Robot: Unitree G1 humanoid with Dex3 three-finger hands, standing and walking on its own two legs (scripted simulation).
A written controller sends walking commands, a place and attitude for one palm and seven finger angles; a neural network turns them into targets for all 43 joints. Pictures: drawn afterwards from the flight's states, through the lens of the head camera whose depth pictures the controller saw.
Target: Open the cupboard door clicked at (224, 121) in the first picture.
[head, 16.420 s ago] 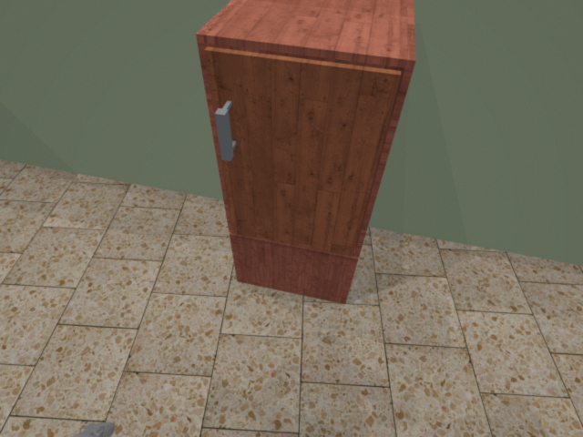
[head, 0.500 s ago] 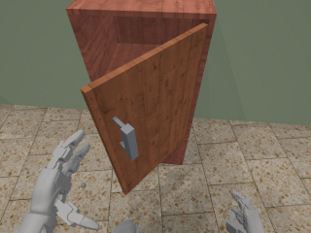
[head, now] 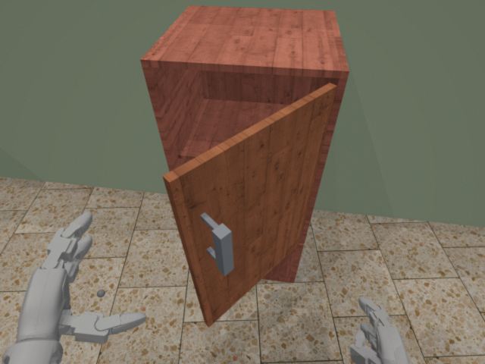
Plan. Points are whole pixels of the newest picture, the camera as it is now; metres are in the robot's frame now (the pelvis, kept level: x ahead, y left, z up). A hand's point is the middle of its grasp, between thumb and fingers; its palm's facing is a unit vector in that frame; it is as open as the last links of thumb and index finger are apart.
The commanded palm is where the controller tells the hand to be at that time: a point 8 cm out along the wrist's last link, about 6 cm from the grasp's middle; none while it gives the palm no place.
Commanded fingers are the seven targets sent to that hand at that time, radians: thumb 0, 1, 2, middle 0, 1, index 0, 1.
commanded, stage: draw the hand back to the body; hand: left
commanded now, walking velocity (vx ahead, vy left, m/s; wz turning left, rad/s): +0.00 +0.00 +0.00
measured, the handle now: (216, 243) +0.32 +0.09 +0.02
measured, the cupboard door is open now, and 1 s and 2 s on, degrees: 51 51 51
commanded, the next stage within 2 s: step back with the hand held close in 0.84 s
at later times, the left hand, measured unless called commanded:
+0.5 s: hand (58, 230) +0.22 +0.25 +0.18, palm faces +0.44 -0.80 -0.41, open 8.6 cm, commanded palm +0.17 +0.29 +0.19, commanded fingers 0.00 0.90 0.90 -0.20 -0.30 -0.20 -0.30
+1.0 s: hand (75, 230) +0.23 +0.24 +0.18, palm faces +0.43 -0.81 -0.40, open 7.4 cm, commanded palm +0.18 +0.27 +0.20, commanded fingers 0.00 0.90 0.90 -0.20 -0.30 -0.20 -0.30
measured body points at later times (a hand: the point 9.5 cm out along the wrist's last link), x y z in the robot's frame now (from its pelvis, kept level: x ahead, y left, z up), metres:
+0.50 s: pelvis +0.03 -0.01 +0.03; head +0.01 -0.03 +0.48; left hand +0.19 +0.29 +0.20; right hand +0.21 -0.23 -0.06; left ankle +0.03 +0.12 -0.71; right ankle -0.04 -0.14 -0.71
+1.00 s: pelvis +0.03 -0.02 +0.03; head +0.02 -0.05 +0.48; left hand +0.20 +0.28 +0.20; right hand +0.21 -0.25 -0.06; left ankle +0.03 +0.12 -0.71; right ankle -0.04 -0.14 -0.71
